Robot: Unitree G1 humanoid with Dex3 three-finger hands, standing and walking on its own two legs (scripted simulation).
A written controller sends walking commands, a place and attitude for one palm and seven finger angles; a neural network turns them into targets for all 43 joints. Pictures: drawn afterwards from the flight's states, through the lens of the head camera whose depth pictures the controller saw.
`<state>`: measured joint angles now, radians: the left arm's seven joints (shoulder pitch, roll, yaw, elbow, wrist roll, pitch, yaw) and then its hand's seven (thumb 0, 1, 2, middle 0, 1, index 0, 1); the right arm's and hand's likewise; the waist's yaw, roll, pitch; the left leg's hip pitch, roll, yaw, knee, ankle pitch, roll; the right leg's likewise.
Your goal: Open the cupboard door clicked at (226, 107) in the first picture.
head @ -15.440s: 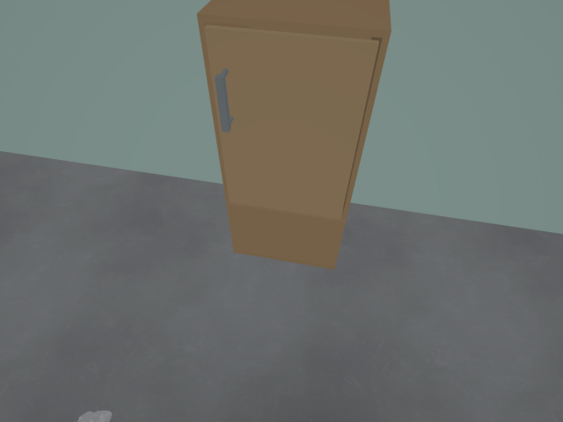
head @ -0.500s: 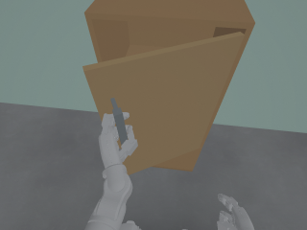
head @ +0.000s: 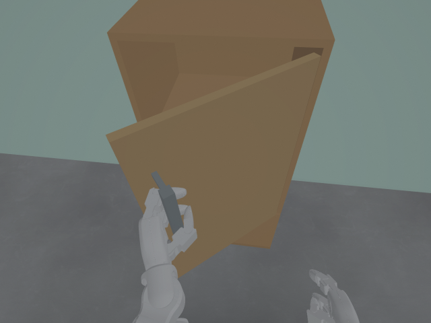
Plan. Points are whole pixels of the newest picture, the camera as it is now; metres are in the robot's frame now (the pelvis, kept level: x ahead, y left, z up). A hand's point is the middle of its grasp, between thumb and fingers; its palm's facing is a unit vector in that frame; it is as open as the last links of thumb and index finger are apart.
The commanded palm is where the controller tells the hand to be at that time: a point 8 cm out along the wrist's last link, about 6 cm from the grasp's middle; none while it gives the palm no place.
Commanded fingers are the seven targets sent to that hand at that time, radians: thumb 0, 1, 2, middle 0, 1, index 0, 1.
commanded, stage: open thumb and fingers to let go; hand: left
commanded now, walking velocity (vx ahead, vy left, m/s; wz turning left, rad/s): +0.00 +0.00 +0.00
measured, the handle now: (168, 208) +0.31 +0.10 +0.06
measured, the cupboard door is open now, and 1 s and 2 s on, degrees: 41 43 42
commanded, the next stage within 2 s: slide the hand sideways off the handle in 0.66 s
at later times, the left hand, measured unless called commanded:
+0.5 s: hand (183, 232) +0.27 +0.07 +0.06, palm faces +0.27 -0.96 -0.01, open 14.0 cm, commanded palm +0.23 +0.11 +0.06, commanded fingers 0.00 -0.50 0.30 -0.20 -0.60 -0.20 -0.60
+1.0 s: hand (181, 258) +0.22 +0.07 +0.06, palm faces -0.21 -0.98 +0.00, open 16.3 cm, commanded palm +0.22 +0.12 +0.06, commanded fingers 0.00 -0.50 0.30 -0.15 -0.30 -0.15 -0.30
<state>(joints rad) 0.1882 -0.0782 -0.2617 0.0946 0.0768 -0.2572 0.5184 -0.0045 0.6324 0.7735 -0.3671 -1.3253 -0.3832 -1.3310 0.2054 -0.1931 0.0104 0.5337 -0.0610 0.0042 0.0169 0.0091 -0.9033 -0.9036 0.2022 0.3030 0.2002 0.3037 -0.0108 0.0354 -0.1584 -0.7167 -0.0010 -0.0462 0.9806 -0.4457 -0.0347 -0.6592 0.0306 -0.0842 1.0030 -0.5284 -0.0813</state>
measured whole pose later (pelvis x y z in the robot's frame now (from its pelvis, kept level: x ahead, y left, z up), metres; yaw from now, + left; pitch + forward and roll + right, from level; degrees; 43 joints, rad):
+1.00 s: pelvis -0.01 +0.03 -0.01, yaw -1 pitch +10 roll +0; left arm 0.27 0.09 -0.29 -0.03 -0.06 -0.32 0.03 -0.01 -0.50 0.30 -0.19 -0.36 -0.14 -0.37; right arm 0.25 -0.23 0.01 0.44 0.00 -0.02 0.01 0.01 -0.90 -0.90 0.20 0.30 0.20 0.30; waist -0.01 0.06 -0.12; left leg -0.77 -0.01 -0.03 1.05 -0.46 0.00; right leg -0.70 0.02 -0.07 1.05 -0.53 -0.05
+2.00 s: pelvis -0.01 +0.03 -0.02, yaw -1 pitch +12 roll -2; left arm 0.60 0.20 -0.03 -0.26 -0.20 -0.35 -0.17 -0.01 -0.50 0.30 -0.16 -0.30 -0.16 -0.30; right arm 0.26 -0.22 0.01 0.38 0.03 -0.01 -0.04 0.01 -0.90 -0.90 0.20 0.30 0.20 0.30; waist 0.01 0.05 -0.16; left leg -0.85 0.00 -0.03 1.15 -0.51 0.01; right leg -0.77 0.03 -0.07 1.12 -0.56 -0.04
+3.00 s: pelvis +0.02 +0.06 +0.05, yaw -1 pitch +0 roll -1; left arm 0.57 0.33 0.18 -0.47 -0.06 0.00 0.13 -0.01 0.15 0.58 -0.18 -0.30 -0.18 -0.30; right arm 0.25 -0.22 0.07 0.54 0.02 -0.08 -0.10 0.01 -0.90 -0.90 0.21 0.30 0.20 0.30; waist 0.06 0.05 -0.06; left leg -0.30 -0.03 0.00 0.63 -0.33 0.04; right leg -0.22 0.01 -0.03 0.58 -0.35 0.00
